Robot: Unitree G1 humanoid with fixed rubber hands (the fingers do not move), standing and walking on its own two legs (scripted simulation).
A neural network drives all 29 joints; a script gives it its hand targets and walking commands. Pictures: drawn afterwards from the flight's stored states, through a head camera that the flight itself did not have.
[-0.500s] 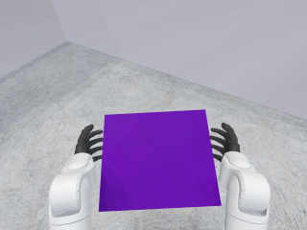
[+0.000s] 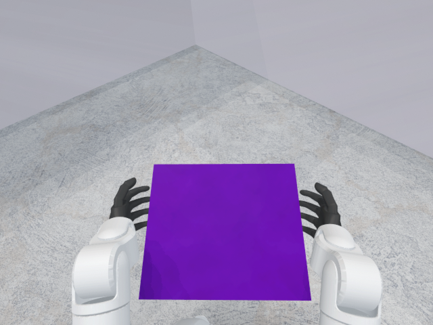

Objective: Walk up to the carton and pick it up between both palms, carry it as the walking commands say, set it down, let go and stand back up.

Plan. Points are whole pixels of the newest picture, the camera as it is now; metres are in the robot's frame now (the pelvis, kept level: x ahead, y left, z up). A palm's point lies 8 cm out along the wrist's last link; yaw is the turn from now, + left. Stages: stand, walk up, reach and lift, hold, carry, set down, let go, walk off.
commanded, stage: carry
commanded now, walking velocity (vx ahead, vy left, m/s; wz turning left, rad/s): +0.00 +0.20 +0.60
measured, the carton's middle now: (223, 233) +0.28 -0.01 +0.01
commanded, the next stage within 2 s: none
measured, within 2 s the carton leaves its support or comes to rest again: neither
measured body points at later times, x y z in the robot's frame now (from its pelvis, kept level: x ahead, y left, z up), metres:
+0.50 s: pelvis -0.06 +0.18 -0.01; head -0.03 +0.19 +0.44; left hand +0.13 +0.43 +0.05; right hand +0.25 +0.11 +0.06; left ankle -0.01 +0.28 -0.73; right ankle -0.02 +0.06 -0.68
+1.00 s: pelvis -0.14 +0.30 +0.00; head -0.15 +0.29 +0.45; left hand -0.01 +0.57 +0.08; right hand +0.17 +0.29 +0.09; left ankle -0.17 +0.42 -0.73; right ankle -0.05 +0.15 -0.71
